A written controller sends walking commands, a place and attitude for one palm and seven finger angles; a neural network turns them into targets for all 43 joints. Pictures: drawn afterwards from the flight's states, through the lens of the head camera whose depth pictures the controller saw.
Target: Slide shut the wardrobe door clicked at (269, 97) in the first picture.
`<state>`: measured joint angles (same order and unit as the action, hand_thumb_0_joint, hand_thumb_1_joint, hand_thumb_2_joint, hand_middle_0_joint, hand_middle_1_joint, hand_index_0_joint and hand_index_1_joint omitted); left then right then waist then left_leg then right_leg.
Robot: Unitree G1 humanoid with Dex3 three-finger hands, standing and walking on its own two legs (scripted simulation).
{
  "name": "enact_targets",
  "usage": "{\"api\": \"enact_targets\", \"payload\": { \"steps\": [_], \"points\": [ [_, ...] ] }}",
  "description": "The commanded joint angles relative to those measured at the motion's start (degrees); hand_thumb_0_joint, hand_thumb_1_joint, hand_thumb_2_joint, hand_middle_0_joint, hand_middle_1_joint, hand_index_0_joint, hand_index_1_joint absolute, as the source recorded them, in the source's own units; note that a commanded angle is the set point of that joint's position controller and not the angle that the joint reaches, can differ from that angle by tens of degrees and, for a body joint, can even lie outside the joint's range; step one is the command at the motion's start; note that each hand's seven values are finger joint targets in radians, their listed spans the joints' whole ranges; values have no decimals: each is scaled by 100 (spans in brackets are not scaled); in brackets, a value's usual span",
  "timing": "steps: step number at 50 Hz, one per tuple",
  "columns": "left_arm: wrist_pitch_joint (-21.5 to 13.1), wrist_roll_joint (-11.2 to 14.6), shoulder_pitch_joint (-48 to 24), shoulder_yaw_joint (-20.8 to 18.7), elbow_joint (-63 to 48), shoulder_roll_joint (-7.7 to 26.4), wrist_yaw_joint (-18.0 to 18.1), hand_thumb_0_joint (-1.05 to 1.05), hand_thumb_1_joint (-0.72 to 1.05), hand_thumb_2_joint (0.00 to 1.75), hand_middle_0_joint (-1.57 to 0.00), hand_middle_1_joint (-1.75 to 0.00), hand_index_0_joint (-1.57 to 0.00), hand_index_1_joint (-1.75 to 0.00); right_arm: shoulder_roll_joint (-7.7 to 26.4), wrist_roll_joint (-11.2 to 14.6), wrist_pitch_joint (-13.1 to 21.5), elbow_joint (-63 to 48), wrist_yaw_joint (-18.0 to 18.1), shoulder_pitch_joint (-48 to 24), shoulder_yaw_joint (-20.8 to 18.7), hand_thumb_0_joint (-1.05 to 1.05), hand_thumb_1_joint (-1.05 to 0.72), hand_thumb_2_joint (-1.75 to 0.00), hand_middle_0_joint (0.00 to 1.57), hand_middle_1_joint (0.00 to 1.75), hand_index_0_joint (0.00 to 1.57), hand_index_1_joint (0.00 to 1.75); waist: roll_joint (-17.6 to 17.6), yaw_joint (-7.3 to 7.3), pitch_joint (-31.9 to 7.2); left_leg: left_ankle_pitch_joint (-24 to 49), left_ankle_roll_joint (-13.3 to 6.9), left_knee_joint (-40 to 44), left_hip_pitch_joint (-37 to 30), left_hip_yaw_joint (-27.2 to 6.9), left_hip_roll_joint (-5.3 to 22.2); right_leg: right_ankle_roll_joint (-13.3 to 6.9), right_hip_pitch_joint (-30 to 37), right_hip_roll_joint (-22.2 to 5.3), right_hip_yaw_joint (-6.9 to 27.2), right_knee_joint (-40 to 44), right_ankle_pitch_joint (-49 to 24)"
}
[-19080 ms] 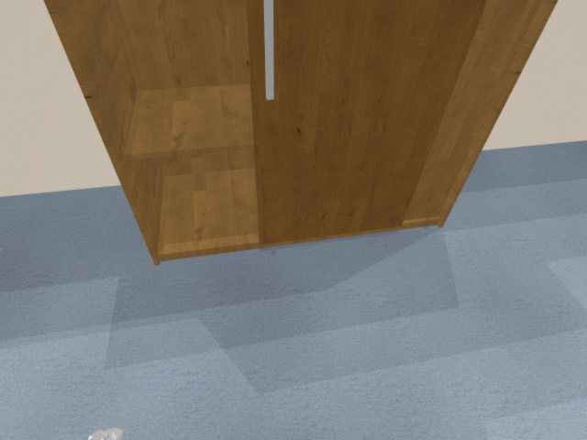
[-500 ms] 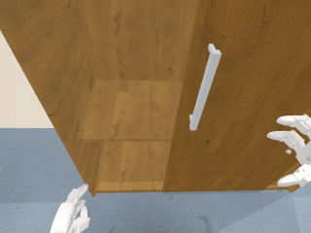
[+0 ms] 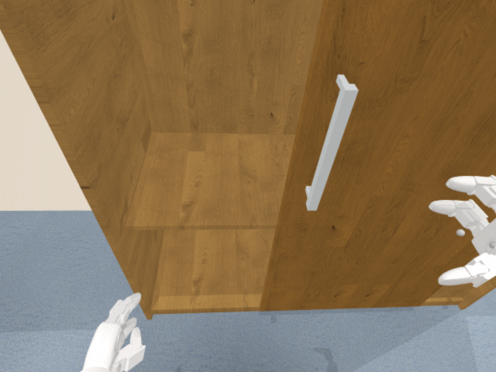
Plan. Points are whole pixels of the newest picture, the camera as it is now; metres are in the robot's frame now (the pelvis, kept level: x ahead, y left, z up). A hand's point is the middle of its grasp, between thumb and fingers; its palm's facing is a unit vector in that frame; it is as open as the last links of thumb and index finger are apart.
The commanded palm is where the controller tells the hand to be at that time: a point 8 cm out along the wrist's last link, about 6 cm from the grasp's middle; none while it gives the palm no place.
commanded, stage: move the hooked fingers beside the handle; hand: right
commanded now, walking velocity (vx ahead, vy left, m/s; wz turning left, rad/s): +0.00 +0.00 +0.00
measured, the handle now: (324, 151) +0.48 -0.13 +0.13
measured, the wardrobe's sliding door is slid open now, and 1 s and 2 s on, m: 0.43 0.43 0.43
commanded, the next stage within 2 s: none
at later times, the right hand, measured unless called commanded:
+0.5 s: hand (422, 205) +0.33 -0.25 +0.15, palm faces -0.01 +1.00 -0.05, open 14.0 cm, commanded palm +0.31 -0.29 +0.15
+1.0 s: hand (391, 186) +0.37 -0.21 +0.14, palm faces -0.03 +1.00 -0.03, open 14.0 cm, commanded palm +0.35 -0.26 +0.14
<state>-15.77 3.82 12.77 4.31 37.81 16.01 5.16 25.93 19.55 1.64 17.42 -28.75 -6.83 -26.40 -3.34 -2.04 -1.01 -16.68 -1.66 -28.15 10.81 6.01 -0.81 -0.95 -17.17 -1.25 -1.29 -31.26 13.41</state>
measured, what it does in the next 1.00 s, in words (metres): stands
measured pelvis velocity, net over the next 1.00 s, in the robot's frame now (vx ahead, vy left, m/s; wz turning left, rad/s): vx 0.01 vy -0.01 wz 0.02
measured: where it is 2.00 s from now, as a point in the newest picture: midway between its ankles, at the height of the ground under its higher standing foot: outside the picture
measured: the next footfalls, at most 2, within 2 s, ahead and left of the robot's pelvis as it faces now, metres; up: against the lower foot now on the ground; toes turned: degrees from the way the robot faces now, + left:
none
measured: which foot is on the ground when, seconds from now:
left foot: down 0.00-1.00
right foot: down 0.00-1.00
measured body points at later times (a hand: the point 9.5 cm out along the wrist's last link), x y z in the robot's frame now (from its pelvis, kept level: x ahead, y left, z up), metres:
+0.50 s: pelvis +0.01 -0.01 +0.00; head +0.01 +0.01 +0.45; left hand +0.16 +0.24 -0.08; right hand +0.33 -0.30 +0.15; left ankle -0.02 +0.10 -0.73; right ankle +0.04 -0.11 -0.73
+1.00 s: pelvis +0.01 -0.01 +0.00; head +0.01 +0.01 +0.45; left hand +0.15 +0.24 -0.09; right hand +0.37 -0.27 +0.15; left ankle -0.02 +0.10 -0.73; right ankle +0.04 -0.11 -0.73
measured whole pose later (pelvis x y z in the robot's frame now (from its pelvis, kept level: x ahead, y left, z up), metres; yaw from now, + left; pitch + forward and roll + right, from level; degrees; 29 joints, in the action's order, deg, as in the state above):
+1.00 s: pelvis +0.01 -0.01 +0.00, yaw +1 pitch +1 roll +0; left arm -11.9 3.8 14.4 3.5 38.2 15.7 4.4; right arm 21.1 14.4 0.2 27.2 -18.6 -21.2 -17.3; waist -2.8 0.4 -1.7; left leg -17.1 -1.2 -28.5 12.4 4.6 0.0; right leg -1.4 -17.5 -0.5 -2.7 -29.7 13.3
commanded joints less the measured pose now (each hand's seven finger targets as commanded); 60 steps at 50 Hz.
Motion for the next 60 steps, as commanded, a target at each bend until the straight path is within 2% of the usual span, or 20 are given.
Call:
{"api": "enact_targets", "payload": {
  "steps": [1, 5, 7, 12, 13, 17, 20, 22, 28, 32, 35, 39, 42, 46, 47, 50, 54, 56, 58, 60],
  "points": [
    [-293, 25, -517, -300, -840, 739, 101, 0, 90, 90, -20, -30, -20, -30, 1670, 46, 340, -900, -11, -2169, -227, 0, 50, -30, 30, 120, 30, 120, -251, 206, -784, 725, 74, 590, 526, -562, 70, -175, 829, 112, 275, 348, -349],
    [-306, 24, -451, -324, -884, 779, 103, 0, 90, 90, -20, -30, -20, -30, 1774, 47, 381, -752, -60, -2275, -290, 0, 50, -30, 30, 120, 30, 120, -105, 178, -1235, 979, 83, 456, 384, -480, 57, -187, 948, 131, 312, 325, -552],
    [-293, 21, -420, -322, -851, 777, 78, 0, 90, 90, -20, -30, -20, -30, 1769, 92, 423, -657, -27, -2292, -331, 0, 50, -30, 30, 120, 30, 120, 71, 170, -1243, 1159, 96, 442, 324, -500, 63, -191, 860, 134, 279, 271, -649],
    [-291, 18, -410, -354, -913, 766, 13, 0, 90, 90, -20, -30, -20, -30, 1696, 45, 401, -725, 134, -2122, -352, 0, 50, -30, 30, 120, 30, 120, -99, 63, -1354, 1490, 77, 336, 299, -395, 57, -196, 947, 133, 245, 310, -946],
    [-292, 19, -416, -353, -938, 745, -3, 0, 90, 90, -20, -30, -20, -30, 1530, 26, 366, -738, 163, -2128, -215, 0, 50, -30, 30, 120, 30, 120, -103, 79, -1317, 1503, 75, 320, 347, -377, 54, -192, 966, 128, 241, 323, -955],
    [-222, 22, -363, -381, -935, 790, -18, 0, 90, 90, -20, -30, -20, -30, 1636, -28, 260, -644, 313, -2051, -346, 0, 50, -30, 30, 120, 30, 120, 123, 66, -1136, 1508, 90, 331, 373, -375, 47, -197, 800, 105, 210, 348, -946],
    [-244, 25, -397, -389, -991, 744, -10, 0, 90, 90, -20, -30, -20, -30, 1425, -65, 330, -1139, 401, -2345, -129, 0, 50, -30, 30, 120, 30, 120, -187, 106, -1390, 1558, 65, 268, 376, -314, 34, -180, 1122, 96, 241, 361, -1119],
    [-243, 1, -346, -409, -962, 735, -17, 0, 90, 90, -20, -30, -20, -30, 1466, -54, 362, -1241, 483, -2203, -224, 0, 50, -30, 30, 120, 30, 120, -22, 101, -1549, 1777, 76, 265, 264, -331, 21, -199, 1186, 77, 213, 309, -1299],
    [-180, 17, -329, -391, -852, 726, 28, 0, 90, 90, -20, -30, -20, -30, 990, -147, 269, -1009, 616, -2611, 296, 0, 50, -30, 30, 120, 30, 120, -80, 235, -1203, 1374, 69, 332, 557, -296, 4, -162, 1180, 71, 278, 422, -942],
    [-94, 24, -299, -386, -768, 761, 50, 0, 90, 90, -20, -30, -20, -30, 1018, -222, 179, -724, 729, -2907, 354, 0, 50, -30, 30, 120, 30, 120, 93, 281, -1115, 1313, 69, 386, 548, -322, 19, -167, 1077, 73, 284, 440, -832],
    [-60, 16, -322, -374, -809, 739, 59, 0, 90, 90, -20, -30, -20, -30, 1000, -256, 204, -660, 795, -3107, 377, 0, 50, -30, 30, 120, 30, 120, 111, 257, -1275, 1249, 56, 352, 523, -312, 18, -150, 1149, 81, 338, 465, -828],
    [-78, -19, -326, -383, -835, 690, 14, 0, 90, 90, -20, -30, -20, -30, 923, -301, 404, -988, 930, -3293, 435, 0, 50, -30, 30, 120, 30, 120, -162, 216, -1738, 1587, 30, 294, 350, -325, 20, -125, 1499, 77, 326, 390, -1261],
    [-31, -12, -280, -386, -783, 703, -27, 0, 90, 90, -20, -30, -20, -30, 856, -301, 394, -694, 970, -3129, 455, 0, 50, -30, 30, 120, 30, 120, 132, 214, -1511, 1757, 40, 303, 303, -312, 14, -133, 1290, 70, 294, 404, -1344],
    [115, 18, -239, -373, -707, 753, -14, 0, 90, 90, -20, -30, -20, -30, 785, -360, 164, 15, 992, -3229, 569, 0, 50, -30, 30, 120, 30, 120, 400, 272, -884, 1395, 56, 416, 520, -340, 26, -162, 843, 94, 230, 469, -824],
    [128, 28, -236, -386, -740, 770, -18, 0, 90, 90, -20, -30, -20, -30, 920, -396, 150, 15, 1004, -3327, 492, 0, 50, -30, 30, 120, 30, 120, 263, 262, -931, 1346, 50, 396, 524, -352, 34, -152, 829, 100, 237, 485, -785],
    [137, 12, -230, -405, -835, 720, -33, 0, 90, 90, -20, -30, -20, -30, 768, -456, 271, -391, 1064, -3732, 700, 0, 50, -30, 30, 120, 30, 120, -79, 297, -1434, 1415, 35, 333, 474, -371, 34, -145, 1171, 111, 253, 419, -967],
    [90, -34, -139, -429, -768, 706, -67, 0, 90, 90, -20, -30, -20, -30, 772, -447, 613, -662, 1195, -4050, 694, 0, 50, -30, 30, 120, 30, 120, -130, 330, -1882, 1612, 23, 292, 398, -369, -7, -126, 1526, 82, 306, 338, -1256],
    [127, -30, -75, -428, -637, 732, -52, 0, 90, 90, -20, -30, -20, -30, 801, -427, 654, -323, 1248, -4122, 666, 0, 50, -30, 30, 120, 30, 120, 336, 390, -1671, 1603, 51, 351, 378, -387, -20, -173, 1305, 72, 264, 336, -1124],
    [166, -19, -27, -432, -576, 780, -51, 0, 90, 90, -20, -30, -20, -30, 925, -451, 573, 201, 1275, -4107, 530, 0, 50, -30, 30, 120, 30, 120, 469, 385, -1372, 1478, 81, 378, 442, -421, 10, -180, 1006, 99, 225, 397, -847],
    [224, 1, -35, -431, -599, 771, -64, 0, 90, 90, -20, -30, -20, -30, 842, -517, 464, 566, 1269, -3918, 605, 0, 50, -30, 30, 120, 30, 120, 301, 342, -1199, 1419, 76, 375, 499, -446, 38, -175, 865, 128, 170, 416, -752]
  ]
}}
